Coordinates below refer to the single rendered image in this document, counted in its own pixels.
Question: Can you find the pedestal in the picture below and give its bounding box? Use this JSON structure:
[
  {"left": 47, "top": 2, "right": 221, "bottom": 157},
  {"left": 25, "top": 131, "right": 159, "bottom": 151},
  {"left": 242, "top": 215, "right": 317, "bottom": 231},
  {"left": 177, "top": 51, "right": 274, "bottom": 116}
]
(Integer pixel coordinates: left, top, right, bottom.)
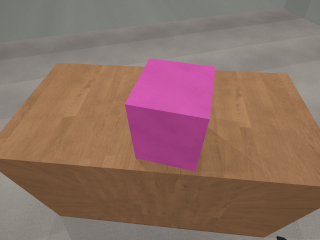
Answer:
[{"left": 0, "top": 63, "right": 320, "bottom": 238}]

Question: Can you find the carton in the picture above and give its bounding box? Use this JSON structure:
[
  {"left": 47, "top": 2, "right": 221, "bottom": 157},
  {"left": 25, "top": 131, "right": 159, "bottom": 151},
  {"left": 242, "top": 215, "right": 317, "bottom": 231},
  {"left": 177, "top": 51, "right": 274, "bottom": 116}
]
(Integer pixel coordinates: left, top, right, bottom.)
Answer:
[{"left": 125, "top": 58, "right": 216, "bottom": 172}]

